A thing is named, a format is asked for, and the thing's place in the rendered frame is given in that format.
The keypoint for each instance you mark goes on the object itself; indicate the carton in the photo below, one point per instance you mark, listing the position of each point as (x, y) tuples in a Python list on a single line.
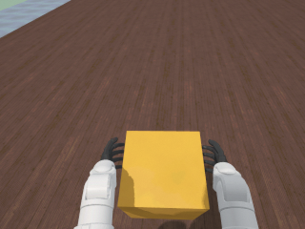
[(163, 176)]

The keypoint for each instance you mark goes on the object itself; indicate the left robot hand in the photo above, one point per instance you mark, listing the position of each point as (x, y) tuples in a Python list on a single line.
[(109, 152)]

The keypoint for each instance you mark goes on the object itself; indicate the right robot hand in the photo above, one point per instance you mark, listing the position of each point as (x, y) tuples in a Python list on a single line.
[(218, 155)]

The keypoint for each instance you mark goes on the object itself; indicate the robot right forearm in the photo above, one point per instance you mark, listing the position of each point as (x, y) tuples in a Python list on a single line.
[(234, 199)]

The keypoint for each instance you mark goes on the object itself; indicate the robot left forearm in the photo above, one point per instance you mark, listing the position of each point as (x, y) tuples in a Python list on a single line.
[(97, 201)]

